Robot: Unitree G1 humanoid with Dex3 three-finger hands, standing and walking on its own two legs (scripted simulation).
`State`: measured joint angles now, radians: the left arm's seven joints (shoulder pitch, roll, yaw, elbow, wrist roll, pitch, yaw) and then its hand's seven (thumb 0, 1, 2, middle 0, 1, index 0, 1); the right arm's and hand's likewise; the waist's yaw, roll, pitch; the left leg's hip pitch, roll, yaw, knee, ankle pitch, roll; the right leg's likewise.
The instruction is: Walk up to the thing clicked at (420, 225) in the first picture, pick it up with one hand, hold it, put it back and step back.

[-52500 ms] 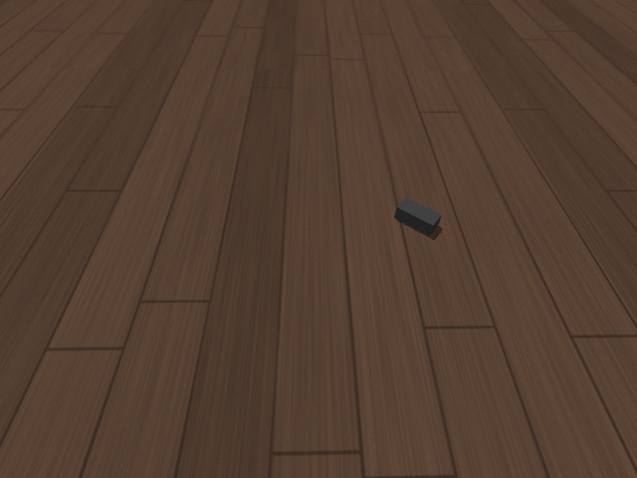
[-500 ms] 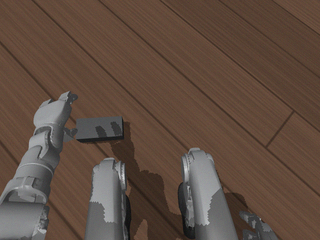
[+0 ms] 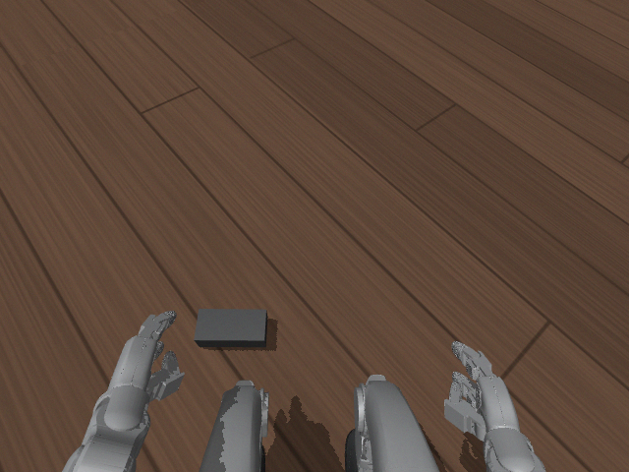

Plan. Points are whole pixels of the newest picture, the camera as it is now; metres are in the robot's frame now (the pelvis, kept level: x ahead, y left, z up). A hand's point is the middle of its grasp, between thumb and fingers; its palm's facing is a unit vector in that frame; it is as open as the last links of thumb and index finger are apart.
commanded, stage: home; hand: left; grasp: from above
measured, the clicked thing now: (232, 328) +0.46 +0.19 -0.57
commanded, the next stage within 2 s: none
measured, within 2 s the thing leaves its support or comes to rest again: neither
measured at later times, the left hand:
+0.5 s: hand (130, 386) +0.22 +0.18 +0.07, palm faces +0.09 -0.98 -0.20, open 7.4 cm
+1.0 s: hand (122, 394) +0.21 +0.19 +0.07, palm faces +0.07 -0.98 -0.20, open 7.4 cm
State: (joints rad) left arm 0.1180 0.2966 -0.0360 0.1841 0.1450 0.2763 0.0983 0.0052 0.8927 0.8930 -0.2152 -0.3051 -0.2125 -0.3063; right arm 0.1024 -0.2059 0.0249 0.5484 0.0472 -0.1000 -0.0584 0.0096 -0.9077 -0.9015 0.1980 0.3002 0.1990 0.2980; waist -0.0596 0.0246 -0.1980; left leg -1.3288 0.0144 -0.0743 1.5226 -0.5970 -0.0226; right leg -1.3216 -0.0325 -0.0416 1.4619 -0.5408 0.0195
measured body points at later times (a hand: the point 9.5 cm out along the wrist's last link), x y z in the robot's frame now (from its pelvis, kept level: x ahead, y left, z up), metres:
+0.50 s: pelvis +0.06 +0.00 +0.11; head +0.07 +0.00 +0.56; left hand +0.21 +0.23 +0.09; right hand +0.23 -0.25 +0.05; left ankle +0.06 +0.13 -0.57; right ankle +0.08 -0.14 -0.57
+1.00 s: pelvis +0.05 +0.01 +0.11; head +0.07 +0.01 +0.56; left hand +0.21 +0.24 +0.08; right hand +0.22 -0.23 +0.05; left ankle +0.06 +0.13 -0.57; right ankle +0.08 -0.14 -0.57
